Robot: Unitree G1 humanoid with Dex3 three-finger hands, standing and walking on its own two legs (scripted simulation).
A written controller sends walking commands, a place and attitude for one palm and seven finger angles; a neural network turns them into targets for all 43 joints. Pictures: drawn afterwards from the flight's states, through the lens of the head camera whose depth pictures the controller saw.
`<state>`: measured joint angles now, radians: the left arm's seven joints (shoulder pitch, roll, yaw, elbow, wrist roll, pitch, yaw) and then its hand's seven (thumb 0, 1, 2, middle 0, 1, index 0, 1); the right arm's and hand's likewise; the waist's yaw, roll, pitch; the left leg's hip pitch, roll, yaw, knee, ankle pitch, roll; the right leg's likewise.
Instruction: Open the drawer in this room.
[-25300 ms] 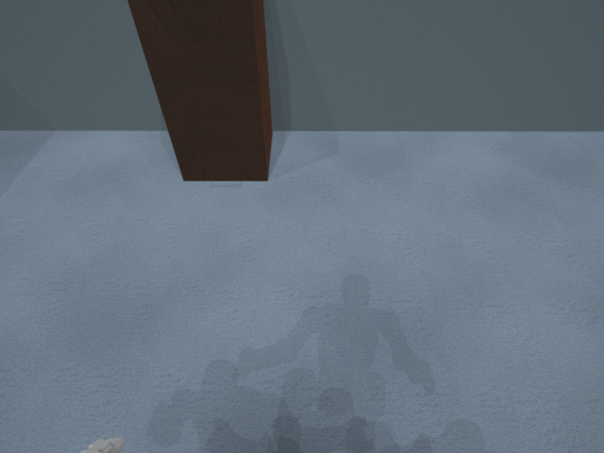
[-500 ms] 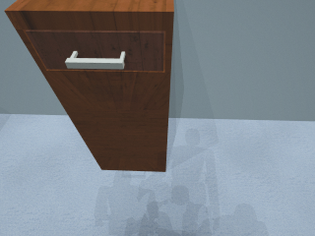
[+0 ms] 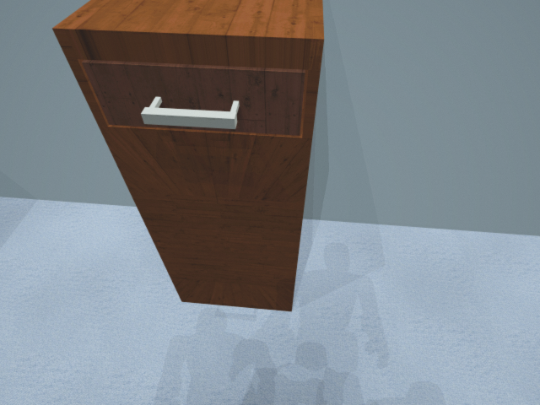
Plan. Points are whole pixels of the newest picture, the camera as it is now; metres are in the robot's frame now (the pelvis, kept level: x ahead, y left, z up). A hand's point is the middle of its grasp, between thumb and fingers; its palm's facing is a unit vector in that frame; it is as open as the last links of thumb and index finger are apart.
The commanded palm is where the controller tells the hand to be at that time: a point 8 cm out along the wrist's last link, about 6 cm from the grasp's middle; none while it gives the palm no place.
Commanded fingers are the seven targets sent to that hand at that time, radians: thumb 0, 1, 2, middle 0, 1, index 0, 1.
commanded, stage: look again from close up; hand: left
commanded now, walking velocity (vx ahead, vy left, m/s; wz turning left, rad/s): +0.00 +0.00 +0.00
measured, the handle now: (192, 111) +0.55 +0.19 +0.15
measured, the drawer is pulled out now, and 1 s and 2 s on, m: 0.00 0.00 0.00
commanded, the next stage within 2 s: shuffle to correct the standing spot in 0.34 s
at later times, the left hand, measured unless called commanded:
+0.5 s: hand out of the picture -0.01 +0.25 -0.15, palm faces -0.01 -0.96 -0.27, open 7.4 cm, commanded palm none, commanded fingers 0.00 0.90 0.90 -0.20 -0.30 -0.20 -0.30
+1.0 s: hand out of the picture -0.09 +0.15 -0.18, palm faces +0.07 -0.99 -0.08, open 7.4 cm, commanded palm none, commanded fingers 0.00 0.90 0.90 -0.20 -0.30 -0.20 -0.30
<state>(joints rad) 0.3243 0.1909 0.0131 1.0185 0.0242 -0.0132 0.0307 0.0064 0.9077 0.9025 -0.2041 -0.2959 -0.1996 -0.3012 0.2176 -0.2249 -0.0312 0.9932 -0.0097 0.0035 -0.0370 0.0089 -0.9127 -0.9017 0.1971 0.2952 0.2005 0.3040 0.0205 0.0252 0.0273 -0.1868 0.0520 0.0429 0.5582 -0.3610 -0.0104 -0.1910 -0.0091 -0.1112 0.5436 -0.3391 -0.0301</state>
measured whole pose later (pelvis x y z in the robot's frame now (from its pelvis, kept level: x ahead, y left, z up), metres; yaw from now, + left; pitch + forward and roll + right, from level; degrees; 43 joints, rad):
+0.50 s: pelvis -0.06 +0.04 +0.01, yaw -1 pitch -3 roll +0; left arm 0.24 0.27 0.00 1.04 0.02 0.01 0.01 0.01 0.91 0.90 -0.20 -0.30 -0.20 -0.30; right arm 0.25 -0.25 0.00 1.06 -0.02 0.00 0.00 0.01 -0.91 -0.90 0.20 0.30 0.20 0.30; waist 0.01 -0.01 0.00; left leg -0.16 -0.01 0.09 0.42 -0.21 0.04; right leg -0.18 -0.06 -0.07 0.42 -0.18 0.03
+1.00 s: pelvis +0.00 +0.02 -0.01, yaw -2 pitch -1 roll -1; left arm 0.48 0.08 0.02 1.14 0.02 0.00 0.01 0.01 0.91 0.90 -0.20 -0.30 -0.20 -0.30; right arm 0.37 -0.10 -0.02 1.13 -0.01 -0.03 -0.03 0.01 -0.91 -0.90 0.20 0.29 0.20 0.30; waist 0.01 -0.02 0.00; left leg -0.20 0.05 0.09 0.63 -0.41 0.01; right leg -0.22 -0.02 -0.07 0.62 -0.36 -0.01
